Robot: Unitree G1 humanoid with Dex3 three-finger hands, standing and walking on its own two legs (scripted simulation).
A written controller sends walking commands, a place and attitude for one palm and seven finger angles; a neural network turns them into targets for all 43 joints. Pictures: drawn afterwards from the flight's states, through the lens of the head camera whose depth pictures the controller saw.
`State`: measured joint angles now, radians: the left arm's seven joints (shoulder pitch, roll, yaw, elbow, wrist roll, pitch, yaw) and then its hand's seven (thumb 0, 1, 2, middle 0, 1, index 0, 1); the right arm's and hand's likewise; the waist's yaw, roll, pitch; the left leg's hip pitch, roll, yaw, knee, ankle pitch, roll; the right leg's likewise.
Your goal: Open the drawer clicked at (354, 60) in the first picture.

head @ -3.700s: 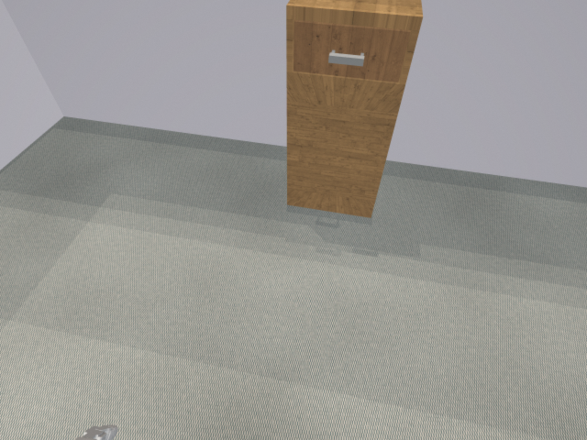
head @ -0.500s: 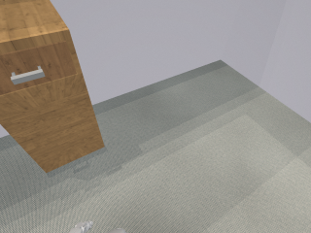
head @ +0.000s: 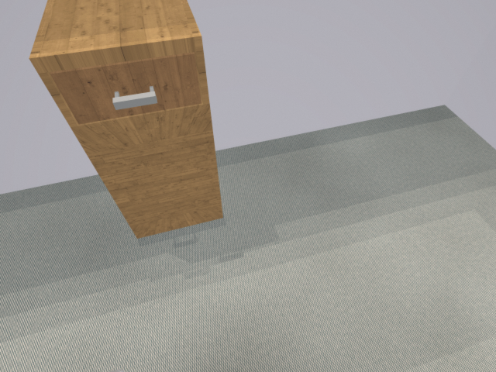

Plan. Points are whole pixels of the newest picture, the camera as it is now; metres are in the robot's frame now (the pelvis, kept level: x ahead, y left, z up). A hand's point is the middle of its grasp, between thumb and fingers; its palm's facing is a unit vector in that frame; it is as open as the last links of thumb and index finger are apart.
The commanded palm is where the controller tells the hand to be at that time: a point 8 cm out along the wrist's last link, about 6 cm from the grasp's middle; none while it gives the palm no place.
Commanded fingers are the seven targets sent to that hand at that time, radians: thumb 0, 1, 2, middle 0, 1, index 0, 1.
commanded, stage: turn to face it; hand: left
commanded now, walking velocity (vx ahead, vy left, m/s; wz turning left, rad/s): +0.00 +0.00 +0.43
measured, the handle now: (135, 96) +0.78 +0.32 -0.02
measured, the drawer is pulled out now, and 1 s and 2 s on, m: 0.00 0.00 0.00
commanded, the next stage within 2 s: take the last steps up to it in 0.28 s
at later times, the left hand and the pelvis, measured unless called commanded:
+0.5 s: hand out of the picture -0.07 +0.21 -0.19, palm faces +0.27 -0.94 -0.21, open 7.4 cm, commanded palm none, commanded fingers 0.00 0.90 0.90 -0.20 -0.30 -0.20 -0.30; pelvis -0.03 +0.02 -0.01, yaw +12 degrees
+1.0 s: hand out of the picture +0.12 +0.18 -0.17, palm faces +0.23 -0.95 -0.19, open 7.4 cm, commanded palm none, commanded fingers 0.00 0.90 0.90 -0.20 -0.30 -0.20 -0.30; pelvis +0.09 -0.01 -0.01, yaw +13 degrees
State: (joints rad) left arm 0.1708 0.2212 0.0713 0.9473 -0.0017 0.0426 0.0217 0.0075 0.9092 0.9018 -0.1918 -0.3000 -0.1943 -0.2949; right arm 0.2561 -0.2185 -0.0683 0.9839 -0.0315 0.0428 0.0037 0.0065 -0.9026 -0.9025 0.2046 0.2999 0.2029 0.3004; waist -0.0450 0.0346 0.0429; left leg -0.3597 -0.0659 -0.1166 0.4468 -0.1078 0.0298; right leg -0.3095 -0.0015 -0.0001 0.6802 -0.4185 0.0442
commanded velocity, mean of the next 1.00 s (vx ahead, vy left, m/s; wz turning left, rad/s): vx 0.19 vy -0.07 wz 0.10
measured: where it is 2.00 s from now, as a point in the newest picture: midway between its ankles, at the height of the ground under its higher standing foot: (244, 334)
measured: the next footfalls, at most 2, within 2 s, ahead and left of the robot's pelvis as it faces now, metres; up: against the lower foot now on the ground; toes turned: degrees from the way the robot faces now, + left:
right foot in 0.04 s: +0.03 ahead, -0.13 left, +0.00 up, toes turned +1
left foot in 0.44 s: -0.04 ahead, +0.13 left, +0.00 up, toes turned +16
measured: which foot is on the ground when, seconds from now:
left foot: down 0.00-0.04, up 0.06-0.42, down 0.44-0.90, up 0.92-1.00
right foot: up 0.00-0.02, down 0.04-0.44, up 0.46-0.88, down 0.90-1.00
